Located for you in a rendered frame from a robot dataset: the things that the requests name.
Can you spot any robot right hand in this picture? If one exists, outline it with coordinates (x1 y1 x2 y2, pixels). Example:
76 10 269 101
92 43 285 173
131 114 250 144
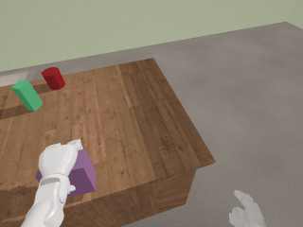
229 190 266 227

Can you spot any robot left hand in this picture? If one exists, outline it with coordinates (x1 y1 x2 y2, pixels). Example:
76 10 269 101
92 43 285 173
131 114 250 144
38 139 83 195

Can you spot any sponge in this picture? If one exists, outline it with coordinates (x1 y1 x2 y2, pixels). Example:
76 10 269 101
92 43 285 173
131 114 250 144
35 149 97 198

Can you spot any table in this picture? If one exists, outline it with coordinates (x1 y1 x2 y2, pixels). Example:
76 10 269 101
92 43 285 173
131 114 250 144
0 58 216 227

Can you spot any robot left forearm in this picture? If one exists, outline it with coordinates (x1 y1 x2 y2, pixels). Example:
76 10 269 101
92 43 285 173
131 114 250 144
20 173 69 227

